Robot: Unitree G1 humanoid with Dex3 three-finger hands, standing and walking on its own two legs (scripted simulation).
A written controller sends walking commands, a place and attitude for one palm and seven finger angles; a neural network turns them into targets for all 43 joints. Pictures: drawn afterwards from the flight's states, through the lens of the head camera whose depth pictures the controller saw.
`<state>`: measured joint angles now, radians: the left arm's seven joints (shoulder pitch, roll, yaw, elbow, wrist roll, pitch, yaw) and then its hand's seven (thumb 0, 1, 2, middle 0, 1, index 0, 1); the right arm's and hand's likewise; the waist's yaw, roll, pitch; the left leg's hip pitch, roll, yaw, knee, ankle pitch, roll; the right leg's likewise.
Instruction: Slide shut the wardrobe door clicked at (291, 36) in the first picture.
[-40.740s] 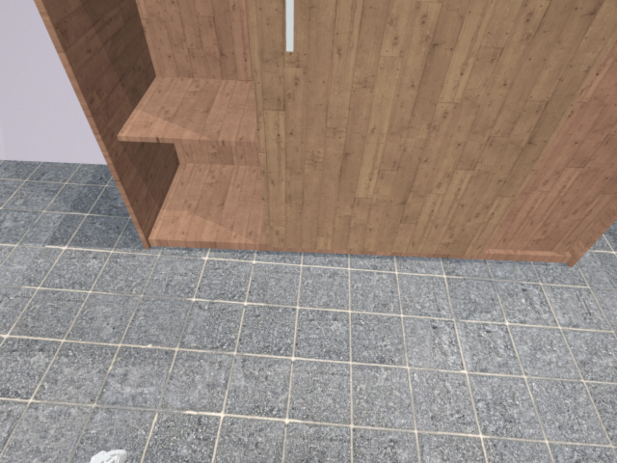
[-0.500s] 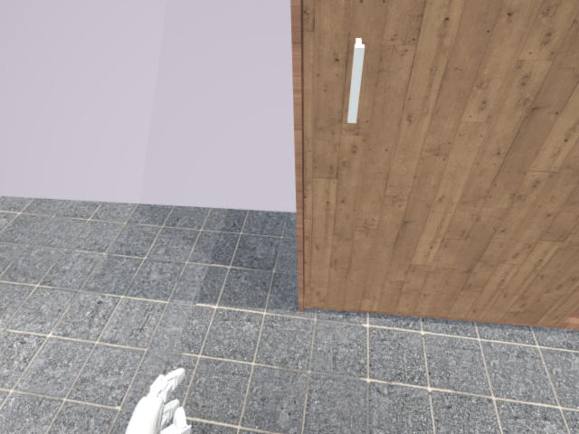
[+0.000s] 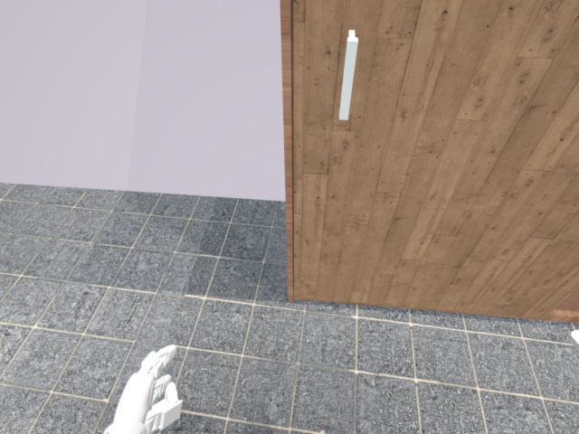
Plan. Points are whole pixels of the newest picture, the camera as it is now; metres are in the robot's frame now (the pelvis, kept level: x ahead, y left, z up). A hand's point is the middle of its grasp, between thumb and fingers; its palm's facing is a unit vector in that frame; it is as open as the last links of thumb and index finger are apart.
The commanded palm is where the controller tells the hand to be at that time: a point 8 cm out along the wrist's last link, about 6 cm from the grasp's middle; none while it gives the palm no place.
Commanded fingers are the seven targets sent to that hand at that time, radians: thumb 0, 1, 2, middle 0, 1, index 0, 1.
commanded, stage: let the arm hang, fingers relaxed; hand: right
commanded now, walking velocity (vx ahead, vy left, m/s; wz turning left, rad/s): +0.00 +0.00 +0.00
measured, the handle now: (347, 76) +0.68 -0.07 +0.17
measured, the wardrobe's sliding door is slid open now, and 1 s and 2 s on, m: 0.00 0.00 0.00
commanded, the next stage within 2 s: look to check the result in 1.08 s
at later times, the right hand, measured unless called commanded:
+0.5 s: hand out of the picture -0.08 -0.18 -0.17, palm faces +0.01 +0.98 -0.20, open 7.2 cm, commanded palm none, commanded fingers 0.00 -0.90 -0.90 0.20 0.30 0.20 0.30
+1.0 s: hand out of the picture +0.05 -0.19 -0.17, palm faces -0.01 +0.98 -0.22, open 7.4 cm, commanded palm none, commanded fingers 0.00 -0.90 -0.90 0.20 0.30 0.20 0.30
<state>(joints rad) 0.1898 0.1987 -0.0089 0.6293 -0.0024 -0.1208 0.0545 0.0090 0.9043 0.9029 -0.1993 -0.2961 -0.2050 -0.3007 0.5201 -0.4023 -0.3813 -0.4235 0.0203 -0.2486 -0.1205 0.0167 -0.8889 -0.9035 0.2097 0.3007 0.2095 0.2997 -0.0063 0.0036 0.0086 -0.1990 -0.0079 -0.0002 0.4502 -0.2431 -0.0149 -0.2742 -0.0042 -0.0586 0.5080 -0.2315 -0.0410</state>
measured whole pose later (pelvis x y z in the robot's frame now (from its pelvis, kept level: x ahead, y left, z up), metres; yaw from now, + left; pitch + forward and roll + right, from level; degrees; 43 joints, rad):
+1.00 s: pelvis -0.01 +0.00 +0.00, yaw +0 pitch -1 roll +1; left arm 0.20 0.21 0.02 1.11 0.03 0.00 0.02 0.00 0.91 0.90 -0.20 -0.30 -0.20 -0.30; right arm 0.16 -0.20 -0.01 1.12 -0.02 -0.02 -0.01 0.01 -0.91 -0.90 0.20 0.30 0.20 0.30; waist 0.02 -0.01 0.04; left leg -0.17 0.01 0.00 0.40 -0.21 -0.01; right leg -0.23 0.01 -0.06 0.41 -0.17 -0.04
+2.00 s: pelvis +0.03 +0.03 +0.01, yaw +0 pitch -1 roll +0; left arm 0.10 0.32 0.00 1.13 0.02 0.00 0.02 0.00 0.91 0.90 -0.20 -0.30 -0.21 -0.30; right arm 0.09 -0.31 -0.01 1.13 -0.01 -0.02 0.00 0.01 -0.90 -0.90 0.20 0.30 0.20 0.30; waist 0.02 -0.01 0.05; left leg -0.05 -0.02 0.00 0.29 -0.22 0.02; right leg -0.11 -0.01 -0.05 0.30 -0.18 0.00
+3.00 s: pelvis +0.03 +0.03 +0.01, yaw +0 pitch -1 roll +0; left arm 0.11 0.32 0.00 1.14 0.02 0.01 0.02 0.00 0.91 0.90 -0.20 -0.30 -0.21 -0.30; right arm 0.11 -0.31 -0.01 1.15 -0.01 -0.02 0.00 0.01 -0.90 -0.90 0.20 0.30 0.20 0.30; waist 0.02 -0.01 0.05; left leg -0.04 -0.03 0.00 0.26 -0.20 0.03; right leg -0.10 -0.02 -0.05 0.30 -0.17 0.01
